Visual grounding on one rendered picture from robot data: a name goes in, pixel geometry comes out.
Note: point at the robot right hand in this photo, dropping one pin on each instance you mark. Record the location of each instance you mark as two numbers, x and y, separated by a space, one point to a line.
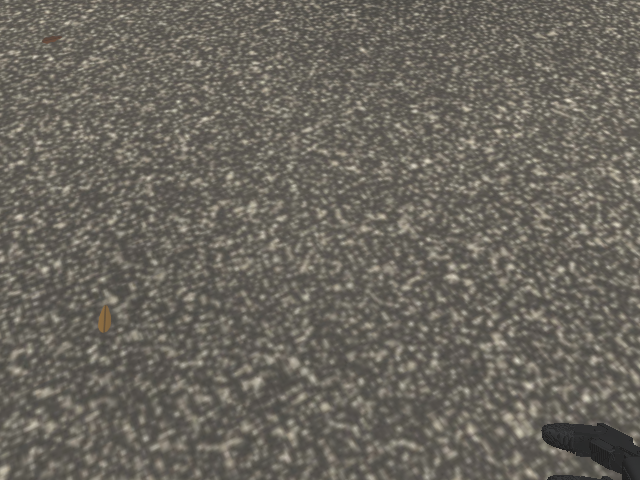
605 445

